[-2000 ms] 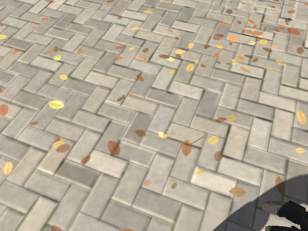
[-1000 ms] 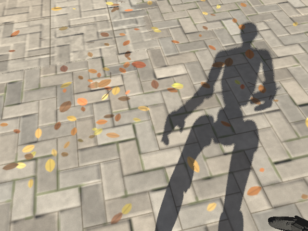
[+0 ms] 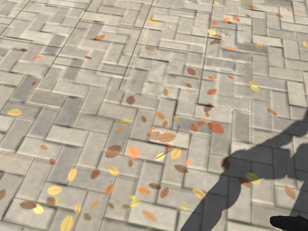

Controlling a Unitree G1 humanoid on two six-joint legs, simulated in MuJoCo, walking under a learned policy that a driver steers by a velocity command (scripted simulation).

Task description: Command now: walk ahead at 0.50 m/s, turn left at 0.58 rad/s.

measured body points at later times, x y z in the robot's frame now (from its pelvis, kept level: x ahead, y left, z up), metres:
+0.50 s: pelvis +0.29 +0.03 +0.01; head +0.31 +0.04 +0.46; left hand +0.45 +0.30 -0.08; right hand +0.39 -0.25 -0.10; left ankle +0.15 +0.10 -0.73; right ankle +0.48 -0.07 -0.70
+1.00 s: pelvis +0.58 +0.04 +0.01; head +0.61 +0.03 +0.46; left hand +0.61 +0.33 -0.10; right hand +0.81 -0.21 -0.06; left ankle +0.76 +0.16 -0.70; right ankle +0.48 -0.05 -0.73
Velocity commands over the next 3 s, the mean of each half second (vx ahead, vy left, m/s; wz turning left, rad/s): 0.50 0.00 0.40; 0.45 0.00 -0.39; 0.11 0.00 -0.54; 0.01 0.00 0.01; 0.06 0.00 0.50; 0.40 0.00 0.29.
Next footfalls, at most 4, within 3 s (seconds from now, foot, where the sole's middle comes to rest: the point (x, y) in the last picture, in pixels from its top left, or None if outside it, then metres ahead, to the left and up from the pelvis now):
0.04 left None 0.19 0.11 -0.76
0.56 right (181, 215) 0.52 -0.05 -0.76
1.04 left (144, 154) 0.80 0.14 -0.76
1.48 right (193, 180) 0.69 -0.10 -0.76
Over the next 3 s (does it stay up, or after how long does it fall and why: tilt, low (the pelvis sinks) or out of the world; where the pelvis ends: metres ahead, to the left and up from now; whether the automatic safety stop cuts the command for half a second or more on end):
stays up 0.92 0.03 0.01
